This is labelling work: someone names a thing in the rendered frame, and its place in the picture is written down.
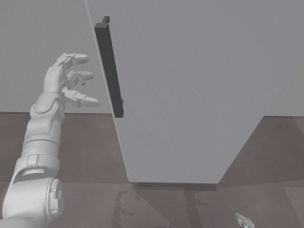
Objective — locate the robot left hand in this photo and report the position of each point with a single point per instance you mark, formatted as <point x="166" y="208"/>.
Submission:
<point x="56" y="80"/>

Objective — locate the fridge door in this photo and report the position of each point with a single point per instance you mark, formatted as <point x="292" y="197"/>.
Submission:
<point x="196" y="78"/>

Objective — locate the handle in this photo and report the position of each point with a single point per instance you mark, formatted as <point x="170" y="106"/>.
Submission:
<point x="103" y="36"/>

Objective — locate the robot right hand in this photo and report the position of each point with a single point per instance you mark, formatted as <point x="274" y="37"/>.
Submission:
<point x="243" y="221"/>

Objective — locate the robot left upper arm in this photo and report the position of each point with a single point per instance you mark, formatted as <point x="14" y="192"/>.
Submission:
<point x="33" y="203"/>

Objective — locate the robot left forearm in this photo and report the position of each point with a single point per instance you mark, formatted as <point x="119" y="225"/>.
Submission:
<point x="39" y="158"/>

